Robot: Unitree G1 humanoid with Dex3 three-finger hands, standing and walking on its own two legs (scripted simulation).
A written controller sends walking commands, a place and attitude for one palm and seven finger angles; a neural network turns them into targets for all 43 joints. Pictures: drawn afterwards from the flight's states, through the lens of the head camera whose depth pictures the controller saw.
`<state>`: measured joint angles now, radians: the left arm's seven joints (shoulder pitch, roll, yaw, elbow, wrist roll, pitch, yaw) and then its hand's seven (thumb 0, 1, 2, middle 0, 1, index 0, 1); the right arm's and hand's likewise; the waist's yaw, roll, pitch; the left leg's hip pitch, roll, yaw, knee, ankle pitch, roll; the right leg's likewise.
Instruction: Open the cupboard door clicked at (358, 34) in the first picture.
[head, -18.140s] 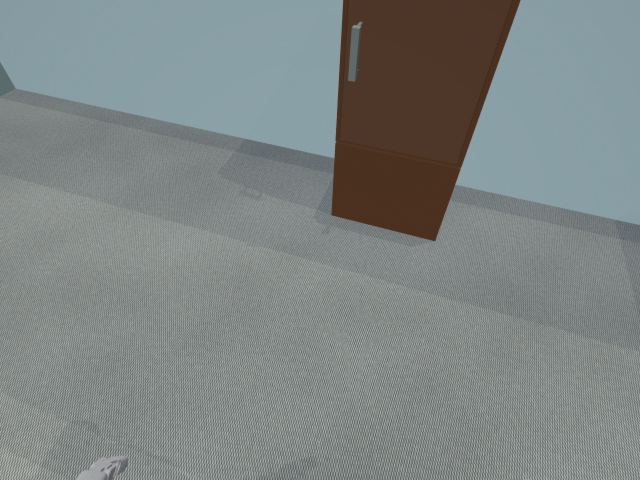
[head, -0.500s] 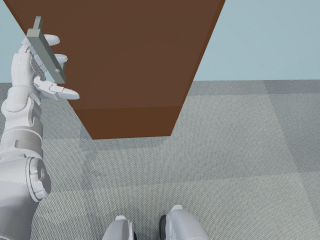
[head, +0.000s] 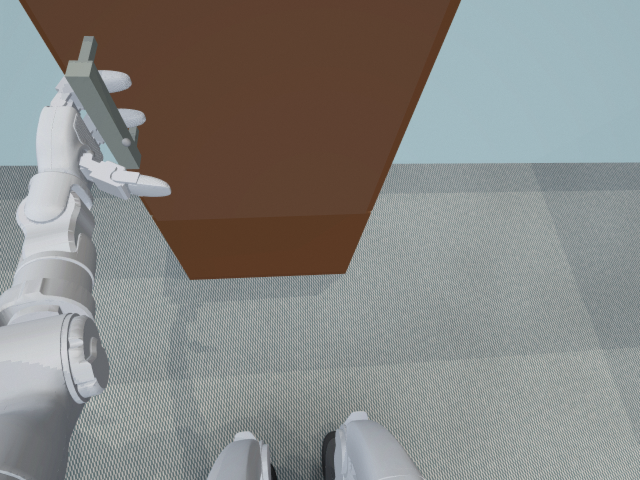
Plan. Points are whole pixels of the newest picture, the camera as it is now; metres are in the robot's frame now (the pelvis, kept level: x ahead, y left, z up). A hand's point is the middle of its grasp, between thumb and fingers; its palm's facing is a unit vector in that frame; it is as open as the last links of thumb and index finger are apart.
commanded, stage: close the thumb around the handle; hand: left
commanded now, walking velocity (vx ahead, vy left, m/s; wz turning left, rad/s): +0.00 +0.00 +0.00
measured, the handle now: (111, 108) +0.56 +0.22 +0.06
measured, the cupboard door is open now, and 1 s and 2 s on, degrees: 1 4 44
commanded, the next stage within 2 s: pull the door open along its arc in 0.60 s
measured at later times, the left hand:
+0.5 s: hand (124, 141) +0.51 +0.20 +0.07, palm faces +0.00 -1.00 -0.02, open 6.1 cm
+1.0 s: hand (124, 157) +0.48 +0.20 +0.06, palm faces -0.02 -1.00 -0.02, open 5.9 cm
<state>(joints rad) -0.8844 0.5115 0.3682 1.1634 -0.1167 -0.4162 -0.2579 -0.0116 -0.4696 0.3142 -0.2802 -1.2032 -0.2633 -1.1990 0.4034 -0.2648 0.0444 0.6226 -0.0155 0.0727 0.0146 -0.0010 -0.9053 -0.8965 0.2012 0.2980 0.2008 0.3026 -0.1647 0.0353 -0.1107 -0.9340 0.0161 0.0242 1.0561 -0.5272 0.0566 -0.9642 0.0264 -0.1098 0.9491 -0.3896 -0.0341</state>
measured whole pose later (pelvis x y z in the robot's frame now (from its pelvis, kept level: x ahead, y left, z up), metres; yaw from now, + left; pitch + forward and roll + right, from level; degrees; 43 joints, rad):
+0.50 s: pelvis +0.00 +0.01 +0.00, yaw +0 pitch +23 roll -4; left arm -0.91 0.51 0.37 1.19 -0.11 -0.43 -0.26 0.01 0.67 0.80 -0.36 -1.33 -0.35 -1.32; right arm 0.40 -0.27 0.05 0.63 -0.02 0.07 0.01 0.00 -0.91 -0.90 0.20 0.30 0.20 0.30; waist -0.17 0.03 -0.11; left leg -0.94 0.01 0.02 1.06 -0.53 0.06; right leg -0.97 0.02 -0.11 0.95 -0.39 -0.03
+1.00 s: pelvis +0.01 +0.00 +0.01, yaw -2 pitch +22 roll -3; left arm -0.70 0.47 0.40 1.00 -0.15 -0.40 -0.30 0.00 0.71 0.75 -0.37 -1.35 -0.35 -1.35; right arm 0.42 -0.27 0.04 0.57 0.01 0.10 0.01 0.00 -0.91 -0.90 0.20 0.30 0.20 0.30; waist -0.15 0.03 -0.12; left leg -0.87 0.02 0.06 1.01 -0.52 0.06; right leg -0.92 0.04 -0.07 0.91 -0.38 -0.03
